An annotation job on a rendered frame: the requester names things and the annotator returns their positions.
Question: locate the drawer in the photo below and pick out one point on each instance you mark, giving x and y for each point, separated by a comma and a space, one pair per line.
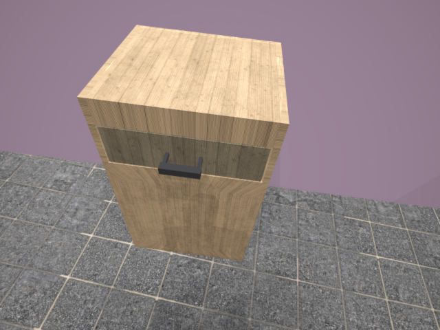
143, 148

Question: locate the handle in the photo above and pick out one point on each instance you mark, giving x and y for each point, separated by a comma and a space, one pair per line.
180, 170

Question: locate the cabinet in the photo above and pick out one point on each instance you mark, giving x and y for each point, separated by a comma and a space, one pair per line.
196, 85

